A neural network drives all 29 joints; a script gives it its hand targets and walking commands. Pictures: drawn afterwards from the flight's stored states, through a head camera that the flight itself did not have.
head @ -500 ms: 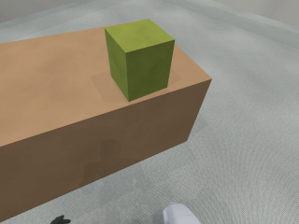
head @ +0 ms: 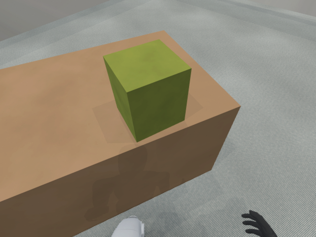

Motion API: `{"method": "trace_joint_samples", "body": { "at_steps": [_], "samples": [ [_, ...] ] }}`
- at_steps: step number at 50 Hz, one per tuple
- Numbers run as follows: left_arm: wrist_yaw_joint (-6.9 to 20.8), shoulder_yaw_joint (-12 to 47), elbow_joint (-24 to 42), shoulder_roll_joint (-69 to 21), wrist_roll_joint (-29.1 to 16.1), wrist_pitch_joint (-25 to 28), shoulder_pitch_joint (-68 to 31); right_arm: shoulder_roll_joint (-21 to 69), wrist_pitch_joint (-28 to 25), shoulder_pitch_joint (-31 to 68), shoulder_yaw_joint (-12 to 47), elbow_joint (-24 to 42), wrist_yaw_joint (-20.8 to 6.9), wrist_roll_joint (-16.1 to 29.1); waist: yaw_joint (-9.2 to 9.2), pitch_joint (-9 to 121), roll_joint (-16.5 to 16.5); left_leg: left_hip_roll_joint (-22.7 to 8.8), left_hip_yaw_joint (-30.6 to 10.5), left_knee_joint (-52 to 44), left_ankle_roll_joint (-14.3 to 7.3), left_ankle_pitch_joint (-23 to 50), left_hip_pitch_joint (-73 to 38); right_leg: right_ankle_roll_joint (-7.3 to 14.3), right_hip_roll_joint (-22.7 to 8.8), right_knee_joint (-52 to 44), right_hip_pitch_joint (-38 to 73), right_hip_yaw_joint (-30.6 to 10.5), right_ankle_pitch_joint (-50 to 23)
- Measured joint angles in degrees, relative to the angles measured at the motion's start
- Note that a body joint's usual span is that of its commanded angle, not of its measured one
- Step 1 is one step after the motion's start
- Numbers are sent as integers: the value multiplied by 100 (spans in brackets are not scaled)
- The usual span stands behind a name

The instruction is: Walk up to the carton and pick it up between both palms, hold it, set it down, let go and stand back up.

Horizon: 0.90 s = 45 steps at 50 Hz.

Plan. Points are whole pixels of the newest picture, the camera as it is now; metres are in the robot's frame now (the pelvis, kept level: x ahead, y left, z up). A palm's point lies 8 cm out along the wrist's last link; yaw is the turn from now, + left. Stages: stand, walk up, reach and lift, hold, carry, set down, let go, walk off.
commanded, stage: walk up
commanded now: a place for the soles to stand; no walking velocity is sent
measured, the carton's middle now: (147, 91) +0.57 +0.08 +0.00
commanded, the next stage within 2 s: none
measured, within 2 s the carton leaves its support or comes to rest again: neither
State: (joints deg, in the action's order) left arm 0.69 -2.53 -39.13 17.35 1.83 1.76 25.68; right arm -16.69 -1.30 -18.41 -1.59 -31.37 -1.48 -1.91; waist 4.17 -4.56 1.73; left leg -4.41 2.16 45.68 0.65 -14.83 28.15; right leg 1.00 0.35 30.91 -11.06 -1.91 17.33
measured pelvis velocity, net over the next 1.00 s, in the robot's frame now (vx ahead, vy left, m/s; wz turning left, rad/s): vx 0.08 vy -0.01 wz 0.07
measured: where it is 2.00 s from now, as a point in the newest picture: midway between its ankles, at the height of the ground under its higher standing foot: outside the picture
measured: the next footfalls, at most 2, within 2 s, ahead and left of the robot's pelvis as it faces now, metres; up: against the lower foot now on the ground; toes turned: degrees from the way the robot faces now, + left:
left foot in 0.06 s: +0.15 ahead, +0.13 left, +0.00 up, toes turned +2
right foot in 0.40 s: +0.12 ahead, -0.13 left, +0.00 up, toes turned -3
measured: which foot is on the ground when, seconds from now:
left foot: up 0.00-0.04, down 0.06-1.00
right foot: down 0.00-0.08, up 0.10-0.38, down 0.40-1.00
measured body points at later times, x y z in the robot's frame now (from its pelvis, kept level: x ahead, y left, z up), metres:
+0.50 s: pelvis +0.06 -0.01 -0.01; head +0.06 -0.02 +0.44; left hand +0.21 +0.25 -0.10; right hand +0.12 -0.29 -0.12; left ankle +0.11 +0.13 -0.73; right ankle +0.08 -0.13 -0.73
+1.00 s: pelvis +0.08 -0.01 -0.01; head +0.10 +0.00 +0.44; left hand +0.22 +0.27 -0.10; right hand +0.24 -0.27 -0.09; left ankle +0.11 +0.13 -0.73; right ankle +0.08 -0.13 -0.73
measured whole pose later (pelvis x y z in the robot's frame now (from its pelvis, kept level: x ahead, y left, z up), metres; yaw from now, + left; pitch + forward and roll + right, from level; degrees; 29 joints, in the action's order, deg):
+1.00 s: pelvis +0.08 -0.01 -0.01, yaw +4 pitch -1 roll +0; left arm 1.5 0.5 -36.5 18.4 0.2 -1.6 10.9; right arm -18.6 -0.6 -17.8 -1.3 -30.1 -0.2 -0.2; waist 0.3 -2.5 -0.1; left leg -1.0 -3.0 35.1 1.6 -15.0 19.1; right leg -0.3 -3.2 35.1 -14.3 6.4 19.4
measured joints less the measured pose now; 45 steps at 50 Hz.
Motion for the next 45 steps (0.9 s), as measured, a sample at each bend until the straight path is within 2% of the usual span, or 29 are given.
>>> {"method": "trace_joint_samples", "body": {
  "at_steps": [3, 5, 7, 10, 17, 21, 22, 25, 29, 33, 45],
  "samples": [
    [14, 74, 26, 61, -44, -71, 17, 20, -78, 15, 14, 32, 99, -8, -21, -7, -72, 145, 50, -995, -75, 698, -560, -140, -26, 519, -37, -24, 434],
    [5, 117, 55, 92, -55, -140, -64, 83, -96, 23, 20, -11, 178, -41, -92, -48, -260, 261, 140, -881, -146, 99, -666, -135, -107, 1291, -262, -107, 944],
    [-49, 151, 108, 35, -6, -295, -163, 117, -22, 37, 80, -27, 238, 15, -135, -106, -321, 184, 232, -683, -213, 0, -730, -160, -20, 2283, -602, -77, 1391],
    [-77, 150, 198, 26, 30, -452, -392, 178, 23, -89, 121, -72, 298, 64, -334, -104, -407, 82, 258, -956, -191, 123, -954, -202, 4, 2956, -1013, 62, 1277],
    [2, 160, 294, -22, -18, -418, -984, -34, 95, -455, 88, -233, 280, 40, -628, -104, -332, 12, 158, -1238, -105, 243, -1025, -242, -192, 1588, -996, 193, 864],
    [-9, 145, 313, -31, -33, -361, -1165, -167, 214, -489, 76, -235, 209, 114, -654, -30, -248, -2, 128, -885, 28, 43, -855, -174, -153, 407, -557, 307, -239],
    [-15, 159, 292, -68, -23, -338, -1211, -192, 240, -472, 72, -249, 189, 140, -657, -31, -156, -36, 74, -827, 43, -2, -845, -148, -116, 434, -547, 355, -316],
    [-26, 216, 254, -111, -112, -319, -1255, -152, 286, -491, 84, -231, 180, 166, -612, 112, -93, 117, -34, -884, -14, -393, -925, -67, -191, 545, -534, 385, -40],
    [-6, 261, 275, -115, -209, -314, -1357, -139, 183, -447, 92, -193, 151, 142, -588, 183, 16, 193, -151, -1180, 13, 120, -1039, -66, -227, 514, -476, 451, 35],
    [26, 266, 289, -81, -230, -314, -1446, -120, 114, -396, 86, -183, 140, 126, -553, 232, -34, 225, -205, -1211, 144, 115, -1079, -67, -263, 529, -429, 505, 114],
    [61, 319, 298, 53, -161, -325, -1556, -189, 41, -73, 51, 51, 136, 152, -424, 182, -196, 306, -430, -1097, 105, 5, -943, -118, -329, 440, -361, 737, 190]
  ]
}}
